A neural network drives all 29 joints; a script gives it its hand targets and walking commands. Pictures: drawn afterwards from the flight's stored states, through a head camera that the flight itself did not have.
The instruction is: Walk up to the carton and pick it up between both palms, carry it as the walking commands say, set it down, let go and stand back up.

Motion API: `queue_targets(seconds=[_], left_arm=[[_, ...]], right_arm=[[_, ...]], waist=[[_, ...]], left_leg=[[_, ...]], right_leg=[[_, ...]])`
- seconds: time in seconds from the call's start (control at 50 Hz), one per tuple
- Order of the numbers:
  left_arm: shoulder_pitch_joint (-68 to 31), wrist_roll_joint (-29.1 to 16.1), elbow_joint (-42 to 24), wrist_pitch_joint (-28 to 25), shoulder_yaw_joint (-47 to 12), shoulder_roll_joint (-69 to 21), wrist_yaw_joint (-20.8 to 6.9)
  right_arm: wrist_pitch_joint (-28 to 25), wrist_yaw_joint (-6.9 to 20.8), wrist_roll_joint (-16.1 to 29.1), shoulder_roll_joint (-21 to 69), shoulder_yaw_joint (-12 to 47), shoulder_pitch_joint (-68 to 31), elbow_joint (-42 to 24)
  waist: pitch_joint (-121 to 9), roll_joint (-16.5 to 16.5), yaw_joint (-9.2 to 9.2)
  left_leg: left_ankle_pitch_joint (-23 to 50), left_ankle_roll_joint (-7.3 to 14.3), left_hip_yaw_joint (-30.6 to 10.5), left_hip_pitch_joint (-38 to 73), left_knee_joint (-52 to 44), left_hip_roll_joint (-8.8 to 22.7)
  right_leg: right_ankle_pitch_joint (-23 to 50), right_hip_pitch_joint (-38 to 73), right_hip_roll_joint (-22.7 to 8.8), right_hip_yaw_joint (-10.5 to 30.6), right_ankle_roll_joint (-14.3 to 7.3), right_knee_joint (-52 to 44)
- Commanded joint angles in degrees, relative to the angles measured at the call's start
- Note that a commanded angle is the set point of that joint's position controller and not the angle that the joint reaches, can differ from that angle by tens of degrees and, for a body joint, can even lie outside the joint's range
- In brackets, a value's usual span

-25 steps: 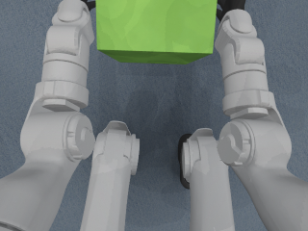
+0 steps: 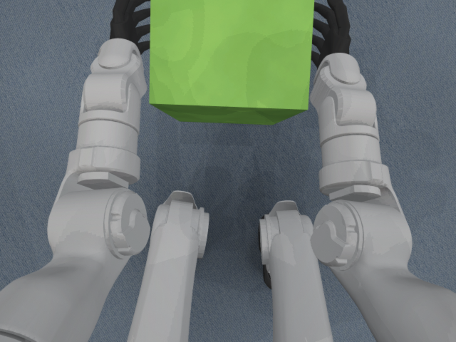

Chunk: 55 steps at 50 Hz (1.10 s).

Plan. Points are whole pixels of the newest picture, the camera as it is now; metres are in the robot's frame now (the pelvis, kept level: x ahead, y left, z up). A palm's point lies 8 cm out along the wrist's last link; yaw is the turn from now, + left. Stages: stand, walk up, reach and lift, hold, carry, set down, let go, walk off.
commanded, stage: reach and lift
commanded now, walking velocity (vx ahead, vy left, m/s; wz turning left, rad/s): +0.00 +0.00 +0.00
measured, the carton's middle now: (229, 53) +0.55 +0.04 -0.17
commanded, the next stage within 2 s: none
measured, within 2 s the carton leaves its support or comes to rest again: neither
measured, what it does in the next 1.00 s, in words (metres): rises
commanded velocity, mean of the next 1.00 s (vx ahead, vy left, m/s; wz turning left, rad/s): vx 0.00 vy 0.00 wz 0.00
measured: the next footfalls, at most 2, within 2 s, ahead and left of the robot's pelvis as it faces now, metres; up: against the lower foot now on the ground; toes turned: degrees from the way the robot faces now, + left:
none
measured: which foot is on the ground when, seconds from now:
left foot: down 0.00-1.00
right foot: down 0.00-1.00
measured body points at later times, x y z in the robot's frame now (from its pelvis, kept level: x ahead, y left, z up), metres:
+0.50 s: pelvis +0.00 +0.00 +0.05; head +0.29 +0.03 +0.39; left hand +0.51 +0.19 -0.04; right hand +0.53 -0.11 -0.03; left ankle +0.11 +0.14 -0.42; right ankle +0.10 -0.13 -0.42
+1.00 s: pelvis +0.01 +0.00 +0.10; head +0.26 +0.02 +0.48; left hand +0.49 +0.18 +0.04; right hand +0.51 -0.11 +0.04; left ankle +0.11 +0.14 -0.42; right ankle +0.10 -0.14 -0.42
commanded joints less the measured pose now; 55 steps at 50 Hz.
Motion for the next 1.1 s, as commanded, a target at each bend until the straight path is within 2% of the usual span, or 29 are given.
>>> queue_targets(seconds=[0.0,0.56,1.08], left_arm=[[-37.2,-8.39,-1.32,-1.62,-26.35,-58.35,-15.77],[-30.24,-6.94,-1.64,0.04,-27.03,-65.32,-15.24],[-20.18,-5.95,-2.14,-1.08,-28.63,-69.09,-14.91]], right_arm=[[-0.75,14.65,7.15,57.41,27.65,-39.18,-0.01],[0.99,16.86,5.3,61.97,27.76,-31.61,-0.32],[-0.04,16.72,4.09,65.8,29.03,-20.99,0.08]], waist=[[-68.0,1.32,1.78],[-68.77,3.01,0.23],[-63.82,2.36,-0.05]], left_leg=[[19.51,1.83,12.62,39.42,-9.59,-3.28],[18.73,1.41,11.69,51.05,-20.14,-4.23],[19.15,1.78,10.14,60.83,-30.89,-4.54]], right_leg=[[16.84,33.44,3.61,-11.19,-2.59,-10.17],[15.73,40.29,3.61,-10.95,-2.83,-20.85],[17.34,51.84,3.32,-8.89,-2.54,-31.84]])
